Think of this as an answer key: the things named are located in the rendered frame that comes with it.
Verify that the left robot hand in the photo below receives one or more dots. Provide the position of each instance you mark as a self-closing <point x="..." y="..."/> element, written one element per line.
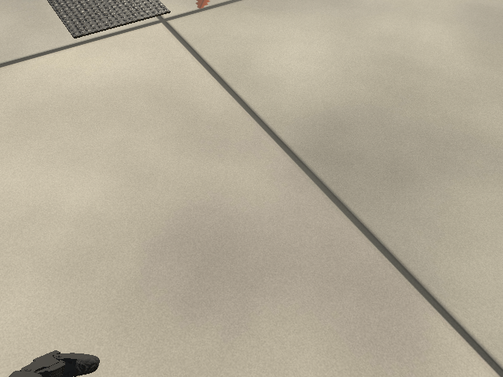
<point x="57" y="364"/>

